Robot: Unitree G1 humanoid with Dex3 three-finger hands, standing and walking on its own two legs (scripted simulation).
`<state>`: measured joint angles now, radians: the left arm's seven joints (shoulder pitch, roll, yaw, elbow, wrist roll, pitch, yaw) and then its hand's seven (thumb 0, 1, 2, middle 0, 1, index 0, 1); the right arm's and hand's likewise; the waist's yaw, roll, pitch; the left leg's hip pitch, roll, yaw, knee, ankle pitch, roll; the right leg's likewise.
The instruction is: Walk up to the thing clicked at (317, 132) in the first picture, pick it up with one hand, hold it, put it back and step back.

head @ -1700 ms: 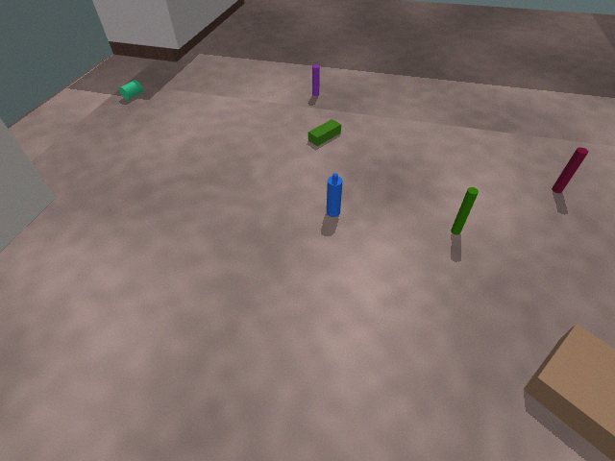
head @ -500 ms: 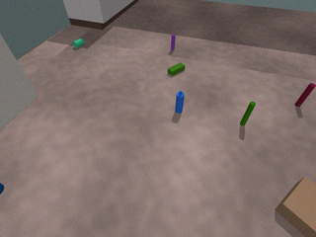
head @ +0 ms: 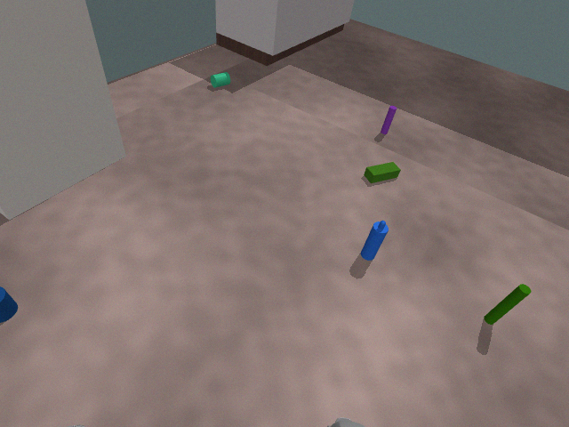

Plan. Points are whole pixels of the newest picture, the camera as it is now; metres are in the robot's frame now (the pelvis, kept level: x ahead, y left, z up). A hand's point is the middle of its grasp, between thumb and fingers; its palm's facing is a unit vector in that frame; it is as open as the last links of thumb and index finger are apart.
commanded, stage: walk up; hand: left
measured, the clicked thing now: (382, 172) +1.63 -0.61 -0.74
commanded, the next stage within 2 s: none
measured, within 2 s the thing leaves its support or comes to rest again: neither
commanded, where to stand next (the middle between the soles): +1.39 -1.08 m, yaw +26 degrees
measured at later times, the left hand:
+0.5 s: hand (204, 358) +0.27 +0.14 -0.13, palm faces +0.22 -0.92 -0.34, open 7.4 cm
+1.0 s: hand (268, 231) +0.58 +0.05 -0.15, palm faces +0.19 -0.93 -0.31, open 7.4 cm
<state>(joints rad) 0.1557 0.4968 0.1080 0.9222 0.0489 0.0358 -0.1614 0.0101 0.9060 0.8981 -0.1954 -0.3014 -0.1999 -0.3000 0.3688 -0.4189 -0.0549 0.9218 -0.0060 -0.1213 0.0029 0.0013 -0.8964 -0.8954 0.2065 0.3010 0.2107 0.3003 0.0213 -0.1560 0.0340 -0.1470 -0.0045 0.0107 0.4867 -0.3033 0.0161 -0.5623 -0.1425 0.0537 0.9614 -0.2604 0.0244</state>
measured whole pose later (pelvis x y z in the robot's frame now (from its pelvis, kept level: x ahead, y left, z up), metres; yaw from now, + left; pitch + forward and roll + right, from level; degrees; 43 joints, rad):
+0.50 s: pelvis +0.27 -0.15 +0.00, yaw +11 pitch -1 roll -1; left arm 0.26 0.43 0.10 0.83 0.05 -0.01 -0.11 0.01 0.90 0.90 -0.20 -0.30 -0.21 -0.30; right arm 0.29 -0.45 -0.05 0.91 0.00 -0.09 0.00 0.00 -0.90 -0.90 0.21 0.30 0.21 0.30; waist 0.09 -0.01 0.04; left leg -0.58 0.06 0.09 0.85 -0.28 0.03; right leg -0.15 0.01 -0.19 0.46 -0.28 -0.07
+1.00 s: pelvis +0.51 -0.26 -0.02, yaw +15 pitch +0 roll +2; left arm 0.15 0.50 0.13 0.76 0.03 0.06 -0.15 0.01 0.91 0.90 -0.20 -0.30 -0.20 -0.30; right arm 0.40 -0.47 -0.03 0.88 -0.02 -0.12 -0.04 0.00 -0.89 -0.89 0.21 0.30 0.22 0.30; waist -0.03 -0.11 0.06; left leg -0.27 0.15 0.00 0.65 -0.38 -0.05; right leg -0.54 -0.16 0.04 0.77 -0.26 0.00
